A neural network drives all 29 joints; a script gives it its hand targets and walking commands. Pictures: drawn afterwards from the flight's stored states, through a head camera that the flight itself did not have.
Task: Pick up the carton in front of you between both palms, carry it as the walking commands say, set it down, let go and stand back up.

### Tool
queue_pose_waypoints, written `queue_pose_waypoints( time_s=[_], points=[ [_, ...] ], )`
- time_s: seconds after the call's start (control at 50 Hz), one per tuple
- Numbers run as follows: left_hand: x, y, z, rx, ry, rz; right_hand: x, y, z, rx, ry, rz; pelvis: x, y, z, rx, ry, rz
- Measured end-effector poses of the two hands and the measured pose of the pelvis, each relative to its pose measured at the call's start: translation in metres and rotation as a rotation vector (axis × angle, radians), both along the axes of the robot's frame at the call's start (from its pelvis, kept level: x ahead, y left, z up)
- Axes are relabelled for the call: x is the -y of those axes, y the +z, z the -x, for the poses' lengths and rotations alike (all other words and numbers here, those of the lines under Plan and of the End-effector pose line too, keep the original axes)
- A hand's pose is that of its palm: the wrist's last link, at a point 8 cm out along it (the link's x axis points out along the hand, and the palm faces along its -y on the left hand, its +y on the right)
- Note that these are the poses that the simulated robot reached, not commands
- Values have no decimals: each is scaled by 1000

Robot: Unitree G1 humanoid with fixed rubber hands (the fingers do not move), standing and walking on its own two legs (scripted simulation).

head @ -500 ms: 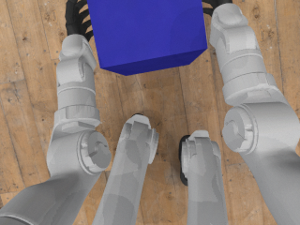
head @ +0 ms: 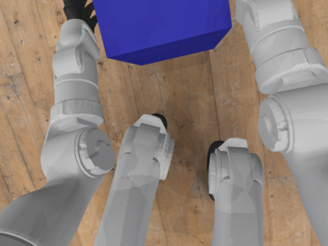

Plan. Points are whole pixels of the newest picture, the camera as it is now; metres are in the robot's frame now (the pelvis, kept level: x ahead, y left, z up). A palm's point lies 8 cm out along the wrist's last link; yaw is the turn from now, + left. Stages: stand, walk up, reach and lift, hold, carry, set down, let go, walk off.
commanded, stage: set down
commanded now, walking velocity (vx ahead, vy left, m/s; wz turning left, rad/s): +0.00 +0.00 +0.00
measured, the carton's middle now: (163, 4) +0.54 +0.14 -0.25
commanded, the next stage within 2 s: none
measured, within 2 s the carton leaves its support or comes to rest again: rests again in 0.26 s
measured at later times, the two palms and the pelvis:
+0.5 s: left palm (87, 29) +0.46 +0.27 -0.19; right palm out of the picture +0.57 -0.01 -0.19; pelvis -0.01 -0.01 -0.02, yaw +0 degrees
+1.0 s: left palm (87, 33) +0.45 +0.28 -0.21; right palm out of the picture +0.58 -0.03 -0.21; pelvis -0.01 -0.01 -0.02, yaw +1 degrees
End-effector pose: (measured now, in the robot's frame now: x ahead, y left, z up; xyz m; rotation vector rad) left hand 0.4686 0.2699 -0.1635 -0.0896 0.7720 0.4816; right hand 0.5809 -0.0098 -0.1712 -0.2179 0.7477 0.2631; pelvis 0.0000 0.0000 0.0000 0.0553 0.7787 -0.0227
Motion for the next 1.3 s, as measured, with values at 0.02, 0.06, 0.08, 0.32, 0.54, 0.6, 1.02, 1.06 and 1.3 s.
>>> queue_pose_waypoints(
  time_s=[0.02, 0.06, 0.08, 0.32, 0.54, 0.6, 1.02, 1.06, 1.3],
  points=[
    [1, -1, 1, -3, -1, 2, 0, -1, 0, -3, 2, 1, 1, 0, 0, 0, -1, -1],
    [1, -4, 5, -10, -4, 5, 1, -2, 2, -9, 5, 4, 2, -1, 1, 2, -1, -2],
    [2, -6, 6, -13, -5, 7, 1, -3, 2, -11, 6, 6, 3, -2, 1, 5, -2, -3],
    [2, -21, 11, -37, -35, 15, 4, -18, 8, -24, 14, 8, 6, -9, 7, 61, -6, -10],
    [0, -23, 10, -30, -60, 23, 5, -20, 7, -23, 25, -17, 7, -17, 9, 88, -6, -18],
    [-1, -24, 10, -29, -66, 25, 6, -21, 6, -22, 28, -26, 7, -18, 10, 93, -6, -20],
    [-15, -46, 18, -50, -7, -8, 23, -42, 2, 24, 26, -20, 5, -23, 12, 119, 5, -21],
    [-26, -49, 22, -46, 13, -23, 31, -47, 0, 26, 13, -8, 3, -24, 13, 118, 10, -18],
    [-47, -19, 6, 82, 34, -30, 20, -8, -19, 140, 28, -8, -9, -25, 18, 134, 45, 2]
  ],
)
